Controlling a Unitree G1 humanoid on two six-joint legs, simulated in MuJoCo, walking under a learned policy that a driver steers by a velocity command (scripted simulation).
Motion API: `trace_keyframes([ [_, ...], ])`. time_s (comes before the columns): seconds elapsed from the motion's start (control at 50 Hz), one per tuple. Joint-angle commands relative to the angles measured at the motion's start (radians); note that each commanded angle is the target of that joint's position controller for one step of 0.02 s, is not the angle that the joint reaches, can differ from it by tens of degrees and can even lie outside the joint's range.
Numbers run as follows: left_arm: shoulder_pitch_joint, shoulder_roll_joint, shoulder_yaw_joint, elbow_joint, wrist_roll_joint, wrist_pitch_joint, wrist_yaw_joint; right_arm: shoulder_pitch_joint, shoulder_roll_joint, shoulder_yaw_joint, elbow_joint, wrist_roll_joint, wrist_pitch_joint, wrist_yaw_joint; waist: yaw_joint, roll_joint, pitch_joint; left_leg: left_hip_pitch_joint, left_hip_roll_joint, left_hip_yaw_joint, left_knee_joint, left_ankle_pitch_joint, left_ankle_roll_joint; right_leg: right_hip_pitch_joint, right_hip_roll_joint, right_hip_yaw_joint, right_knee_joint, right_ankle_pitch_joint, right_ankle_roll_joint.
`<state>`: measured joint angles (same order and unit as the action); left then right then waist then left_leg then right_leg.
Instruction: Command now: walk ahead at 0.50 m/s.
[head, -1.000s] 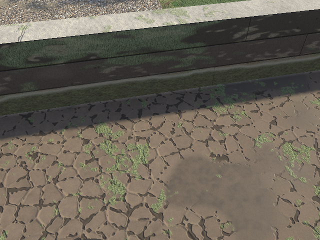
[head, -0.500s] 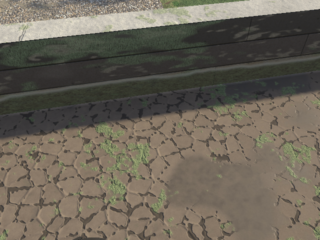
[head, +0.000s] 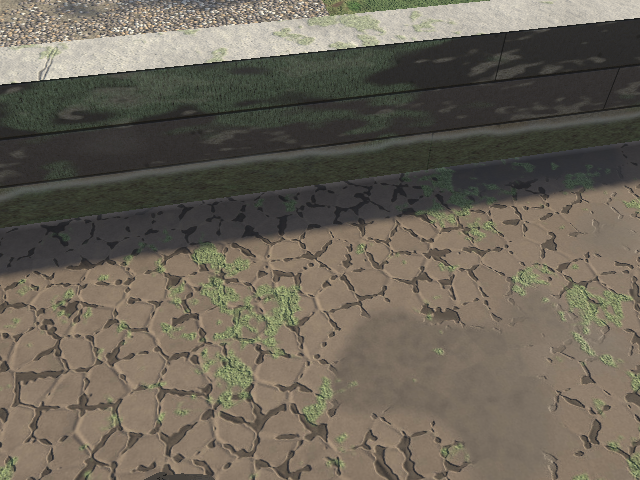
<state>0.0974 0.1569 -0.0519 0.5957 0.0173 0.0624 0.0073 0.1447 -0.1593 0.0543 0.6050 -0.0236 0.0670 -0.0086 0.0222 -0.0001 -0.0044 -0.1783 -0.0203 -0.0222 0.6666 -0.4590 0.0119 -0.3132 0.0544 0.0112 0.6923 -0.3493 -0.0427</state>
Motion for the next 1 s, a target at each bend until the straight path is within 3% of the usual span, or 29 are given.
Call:
trace_keyframes([
  [0.02,-0.093,0.067,0.019,-0.092,-0.007,-0.014,0.009,-0.065,-0.055,-0.015,-0.086,-0.002,-0.021,-0.002,-0.009,-0.006,-0.067,-0.005,0.026,-0.034,-0.094,0.224,0.015,0.030,-0.068,0.081,-0.125,0.211,-0.027],
  [0.08,-0.128,0.066,0.018,-0.113,0.001,-0.012,-0.006,-0.112,-0.070,-0.015,-0.111,0.003,-0.010,0.000,0.010,-0.004,0.000,-0.044,0.049,-0.059,-0.077,0.417,0.015,-0.008,-0.071,0.045,-0.079,0.375,-0.025],
  [0.1,-0.052,0.061,0.017,-0.085,0.001,-0.016,0.005,-0.051,-0.073,-0.023,-0.080,-0.002,-0.019,-0.002,0.000,0.013,-0.119,0.021,0.032,-0.039,-0.080,0.260,0.017,0.047,-0.066,0.072,-0.113,0.226,-0.026],
  [0.14,-0.087,0.069,0.019,-0.093,-0.005,-0.013,0.009,-0.062,-0.059,-0.016,-0.086,-0.002,-0.022,-0.002,-0.009,-0.006,-0.057,-0.008,0.028,-0.037,-0.093,0.232,0.016,0.021,-0.066,0.080,-0.126,0.201,-0.026],
  [0.16,-0.127,0.066,0.018,-0.112,0.002,-0.016,-0.006,-0.109,-0.072,-0.016,-0.108,0.003,-0.012,-0.001,0.010,-0.002,-0.009,-0.041,0.051,-0.062,-0.079,0.425,0.017,0.001,-0.071,0.045,-0.075,0.380,-0.026],
  [0.2,-0.039,0.063,0.018,-0.078,0.001,-0.020,0.005,-0.045,-0.073,-0.024,-0.080,-0.001,-0.018,-0.004,-0.002,0.015,-0.147,0.034,0.031,-0.034,-0.072,0.267,0.014,0.058,-0.067,0.068,-0.106,0.245,-0.026],
  [0.3,-0.090,0.067,0.017,-0.096,-0.006,-0.009,0.008,-0.068,-0.058,-0.014,-0.087,-0.002,-0.020,0.000,-0.007,-0.006,-0.040,-0.016,0.026,-0.037,-0.090,0.226,0.016,0.006,-0.069,0.082,-0.129,0.193,-0.027],
  [0.32,-0.124,0.065,0.018,-0.113,0.003,-0.014,-0.006,-0.108,-0.071,-0.015,-0.110,0.002,-0.011,0.000,0.010,-0.004,-0.004,-0.044,0.051,-0.062,-0.077,0.421,0.016,-0.007,-0.070,0.044,-0.077,0.371,-0.025],
  [0.34,-0.048,0.061,0.017,-0.086,0.002,-0.017,0.005,-0.049,-0.074,-0.023,-0.079,-0.002,-0.020,-0.003,0.001,0.015,-0.121,0.020,0.034,-0.041,-0.080,0.263,0.018,0.047,-0.066,0.070,-0.111,0.223,-0.026],
  [0.38,-0.123,0.067,0.019,-0.111,0.004,-0.018,-0.006,-0.106,-0.071,-0.016,-0.109,0.002,-0.012,-0.002,0.009,-0.003,-0.012,-0.042,0.053,-0.062,-0.078,0.428,0.016,-0.001,-0.070,0.043,-0.074,0.379,-0.025],
  [0.4,-0.049,0.060,0.017,-0.085,0.001,-0.020,0.006,-0.051,-0.073,-0.023,-0.079,-0.001,-0.021,-0.004,0.001,0.018,-0.128,0.021,0.033,-0.041,-0.079,0.264,0.018,0.054,-0.067,0.069,-0.107,0.231,-0.027],
  [0.44,-0.086,0.067,0.018,-0.094,-0.006,-0.013,0.009,-0.065,-0.056,-0.014,-0.087,-0.002,-0.021,-0.002,-0.008,-0.005,-0.052,-0.014,0.027,-0.036,-0.090,0.230,0.016,0.016,-0.068,0.078,-0.123,0.204,-0.026],
  [0.46,-0.125,0.063,0.017,-0.113,0.002,-0.016,-0.005,-0.109,-0.069,-0.015,-0.109,0.002,-0.011,-0.001,0.010,-0.003,-0.008,-0.045,0.050,-0.061,-0.076,0.421,0.016,-0.001,-0.072,0.043,-0.073,0.383,-0.026],
  [0.48,-0.049,0.060,0.016,-0.086,0.001,-0.017,0.006,-0.052,-0.073,-0.023,-0.080,-0.002,-0.019,-0.003,0.000,0.015,-0.119,0.017,0.030,-0.038,-0.076,0.260,0.016,0.047,-0.068,0.070,-0.109,0.233,-0.026],
  [0.52,-0.084,0.067,0.018,-0.094,-0.005,-0.014,0.009,-0.061,-0.056,-0.014,-0.086,-0.002,-0.021,-0.002,-0.008,-0.008,-0.057,-0.011,0.027,-0.037,-0.089,0.229,0.015,0.018,-0.069,0.078,-0.123,0.203,-0.027],
  [0.54,-0.124,0.064,0.017,-0.113,0.002,-0.017,-0.005,-0.107,-0.069,-0.015,-0.108,0.002,-0.012,-0.001,0.010,-0.004,-0.009,-0.045,0.050,-0.061,-0.075,0.421,0.016,-0.001,-0.072,0.043,-0.073,0.383,-0.026],
  [0.56,-0.048,0.060,0.016,-0.086,0.001,-0.018,0.006,-0.051,-0.074,-0.023,-0.080,-0.002,-0.020,-0.003,0.000,0.015,-0.119,0.017,0.030,-0.038,-0.075,0.260,0.017,0.047,-0.068,0.069,-0.109,0.233,-0.027],
  [0.62,-0.123,0.064,0.017,-0.113,0.002,-0.017,-0.005,-0.107,-0.069,-0.015,-0.108,0.002,-0.012,-0.001,0.010,-0.003,-0.009,-0.045,0.050,-0.061,-0.075,0.422,0.016,-0.002,-0.072,0.043,-0.072,0.383,-0.026],
  [0.64,-0.047,0.060,0.016,-0.086,0.001,-0.018,0.006,-0.051,-0.073,-0.023,-0.080,-0.002,-0.020,-0.004,0.001,0.016,-0.119,0.017,0.030,-0.038,-0.075,0.260,0.017,0.046,-0.069,0.069,-0.108,0.233,-0.027],
  [0.7,-0.122,0.063,0.017,-0.113,0.002,-0.017,-0.005,-0.107,-0.069,-0.015,-0.108,0.002,-0.012,-0.001,0.010,-0.003,-0.009,-0.046,0.050,-0.061,-0.074,0.422,0.016,-0.003,-0.073,0.043,-0.071,0.382,-0.026],
  [0.72,-0.046,0.060,0.016,-0.087,0.001,-0.018,0.007,-0.050,-0.073,-0.023,-0.080,-0.002,-0.020,-0.004,0.001,0.016,-0.119,0.016,0.030,-0.039,-0.075,0.260,0.017,0.046,-0.069,0.068,-0.108,0.232,-0.026],
  [0.78,-0.122,0.063,0.017,-0.113,0.002,-0.017,-0.005,-0.107,-0.069,-0.014,-0.108,0.002,-0.012,-0.001,0.010,-0.003,-0.009,-0.047,0.050,-0.061,-0.074,0.421,0.016,-0.003,-0.073,0.042,-0.071,0.382,-0.026],
  [0.8,-0.045,0.059,0.016,-0.087,0.001,-0.018,0.007,-0.050,-0.073,-0.022,-0.080,-0.002,-0.020,-0.004,0.001,0.016,-0.119,0.015,0.030,-0.039,-0.074,0.259,0.017,0.045,-0.069,0.068,-0.108,0.231,-0.026],
  [0.86,-0.083,0.065,0.017,-0.096,-0.005,-0.014,0.010,-0.062,-0.057,-0.014,-0.084,-0.002,-0.022,-0.002,-0.007,-0.004,-0.052,-0.015,0.027,-0.039,-0.088,0.228,0.017,0.015,-0.070,0.077,-0.121,0.199,-0.028],
  [0.88,-0.119,0.064,0.017,-0.114,0.002,-0.016,-0.004,-0.108,-0.071,-0.015,-0.109,0.002,-0.012,-0.001,0.011,-0.001,-0.003,-0.049,0.048,-0.061,-0.073,0.420,0.016,-0.007,-0.073,0.041,-0.073,0.378,-0.025],
  [0.9,-0.044,0.059,0.016,-0.087,0.002,-0.018,0.006,-0.049,-0.072,-0.021,-0.079,-0.002,-0.020,-0.003,0.001,0.015,-0.116,0.013,0.032,-0.040,-0.075,0.261,0.017,0.041,-0.069,0.067,-0.107,0.227,-0.027],
  [0.96,-0.119,0.063,0.017,-0.113,0.003,-0.018,-0.004,-0.105,-0.069,-0.014,-0.108,0.002,-0.012,-0.001,0.011,-0.002,-0.009,-0.047,0.051,-0.063,-0.074,0.426,0.017,-0.003,-0.073,0.041,-0.069,0.382,-0.026],
  [0.98,-0.043,0.059,0.016,-0.087,0.001,-0.019,0.007,-0.048,-0.073,-0.022,-0.079,-0.002,-0.020,-0.004,0.001,0.017,-0.120,0.015,0.031,-0.040,-0.074,0.263,0.017,0.046,-0.069,0.066,-0.105,0.233,-0.026],
  [1.0,-0.069,0.066,0.017,-0.090,-0.004,-0.016,0.009,-0.055,-0.058,-0.015,-0.085,-0.001,-0.021,-0.003,-0.009,-0.004,-0.067,-0.008,0.026,-0.036,-0.082,0.239,0.016,0.019,-0.069,0.071,-0.115,0.212,-0.027],
])
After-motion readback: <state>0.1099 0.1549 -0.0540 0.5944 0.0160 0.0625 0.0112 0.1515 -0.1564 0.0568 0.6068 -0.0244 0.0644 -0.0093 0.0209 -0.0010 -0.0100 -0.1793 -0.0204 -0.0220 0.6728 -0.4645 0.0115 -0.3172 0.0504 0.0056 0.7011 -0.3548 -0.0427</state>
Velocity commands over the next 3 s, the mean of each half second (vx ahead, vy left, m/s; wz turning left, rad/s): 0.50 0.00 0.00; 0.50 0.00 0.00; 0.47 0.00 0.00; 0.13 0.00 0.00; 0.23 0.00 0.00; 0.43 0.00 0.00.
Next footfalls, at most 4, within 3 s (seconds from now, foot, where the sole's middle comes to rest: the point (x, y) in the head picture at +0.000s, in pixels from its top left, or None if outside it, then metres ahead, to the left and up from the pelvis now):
none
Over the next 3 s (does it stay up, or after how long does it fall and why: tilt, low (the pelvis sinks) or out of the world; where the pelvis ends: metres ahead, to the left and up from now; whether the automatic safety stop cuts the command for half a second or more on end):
stays up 0.00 0.00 0.00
